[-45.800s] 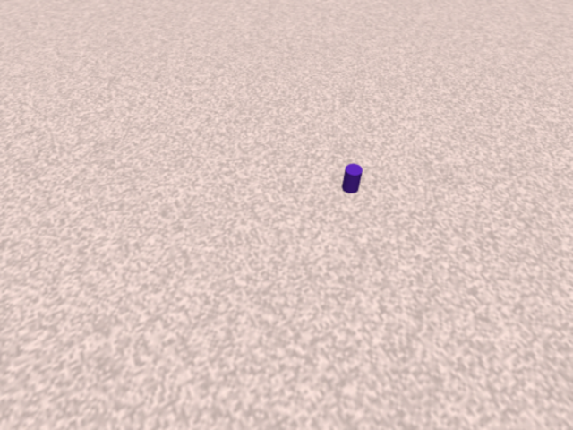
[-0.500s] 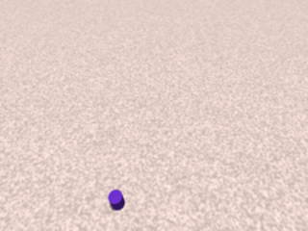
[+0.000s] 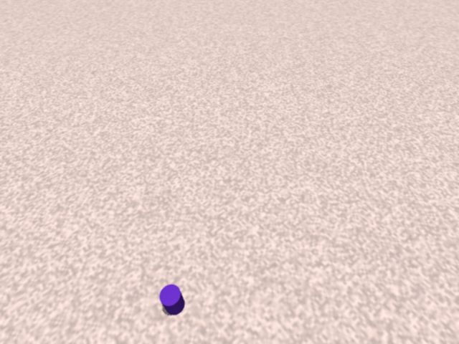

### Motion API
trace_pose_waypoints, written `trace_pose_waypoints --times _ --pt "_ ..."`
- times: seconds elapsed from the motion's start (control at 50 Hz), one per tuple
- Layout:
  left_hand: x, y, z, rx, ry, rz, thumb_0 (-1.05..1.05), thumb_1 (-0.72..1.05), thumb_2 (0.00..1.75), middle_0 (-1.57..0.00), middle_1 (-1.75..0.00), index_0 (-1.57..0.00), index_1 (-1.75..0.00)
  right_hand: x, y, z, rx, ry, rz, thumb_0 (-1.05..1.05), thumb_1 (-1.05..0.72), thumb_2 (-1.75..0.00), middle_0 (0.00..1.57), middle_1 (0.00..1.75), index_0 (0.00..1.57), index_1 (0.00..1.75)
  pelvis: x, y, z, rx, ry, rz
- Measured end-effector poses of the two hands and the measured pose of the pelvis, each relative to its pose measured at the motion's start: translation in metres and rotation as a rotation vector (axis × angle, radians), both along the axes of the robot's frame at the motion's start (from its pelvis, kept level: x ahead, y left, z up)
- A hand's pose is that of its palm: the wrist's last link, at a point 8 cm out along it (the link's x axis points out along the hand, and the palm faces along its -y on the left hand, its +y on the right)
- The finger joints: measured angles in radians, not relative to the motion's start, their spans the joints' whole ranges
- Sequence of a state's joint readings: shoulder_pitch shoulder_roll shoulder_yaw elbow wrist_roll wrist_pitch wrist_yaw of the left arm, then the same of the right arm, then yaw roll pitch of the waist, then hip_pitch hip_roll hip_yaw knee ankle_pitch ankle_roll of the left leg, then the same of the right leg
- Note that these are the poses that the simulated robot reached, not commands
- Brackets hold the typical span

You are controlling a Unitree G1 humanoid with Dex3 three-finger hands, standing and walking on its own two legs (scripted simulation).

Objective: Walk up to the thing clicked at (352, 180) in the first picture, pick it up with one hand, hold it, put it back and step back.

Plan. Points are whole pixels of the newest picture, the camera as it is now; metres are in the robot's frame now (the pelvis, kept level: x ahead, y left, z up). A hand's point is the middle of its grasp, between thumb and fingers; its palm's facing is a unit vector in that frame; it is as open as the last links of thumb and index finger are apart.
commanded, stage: stand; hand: left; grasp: from above
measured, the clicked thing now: (172, 299) +0.41 +0.26 -0.72
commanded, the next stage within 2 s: step back in 0.76 s
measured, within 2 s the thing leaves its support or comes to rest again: neither
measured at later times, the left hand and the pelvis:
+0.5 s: hand out of the picture +0.07 +0.24 -0.16, palm faces +0.01 -0.94 -0.34, open 7.4 cm; pelvis +0.00 -0.01 +0.00, yaw +0 degrees
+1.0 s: hand out of the picture +0.09 +0.28 -0.16, palm faces -0.02 -0.92 -0.39, open 7.4 cm; pelvis -0.03 +0.02 -0.01, yaw +0 degrees
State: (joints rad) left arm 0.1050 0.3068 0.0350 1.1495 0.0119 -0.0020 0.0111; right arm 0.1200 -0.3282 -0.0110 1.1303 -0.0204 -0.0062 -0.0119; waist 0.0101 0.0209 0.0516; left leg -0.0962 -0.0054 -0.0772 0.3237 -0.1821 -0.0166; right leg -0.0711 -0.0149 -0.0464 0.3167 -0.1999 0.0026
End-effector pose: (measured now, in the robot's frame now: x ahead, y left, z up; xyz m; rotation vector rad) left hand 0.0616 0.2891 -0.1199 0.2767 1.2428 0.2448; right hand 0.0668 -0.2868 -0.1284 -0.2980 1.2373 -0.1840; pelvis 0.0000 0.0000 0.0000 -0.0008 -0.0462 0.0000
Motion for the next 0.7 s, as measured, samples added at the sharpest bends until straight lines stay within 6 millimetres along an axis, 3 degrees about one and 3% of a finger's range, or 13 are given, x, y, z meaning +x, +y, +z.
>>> trace_pose_waypoints --times 0.7 --pt "0.005 -0.004 0.002 0.005 0.009 -0.026 0.01 0.91 0.90 -0.20 -0.30 -0.20 -0.30 -0.003 -0.011 0.000 -0.001 0.022 0.000 0.01 -0.90 -0.89 0.20 0.30 0.21 0.30 0.004 -0.007 0.000 0.003 0.014 -0.006"
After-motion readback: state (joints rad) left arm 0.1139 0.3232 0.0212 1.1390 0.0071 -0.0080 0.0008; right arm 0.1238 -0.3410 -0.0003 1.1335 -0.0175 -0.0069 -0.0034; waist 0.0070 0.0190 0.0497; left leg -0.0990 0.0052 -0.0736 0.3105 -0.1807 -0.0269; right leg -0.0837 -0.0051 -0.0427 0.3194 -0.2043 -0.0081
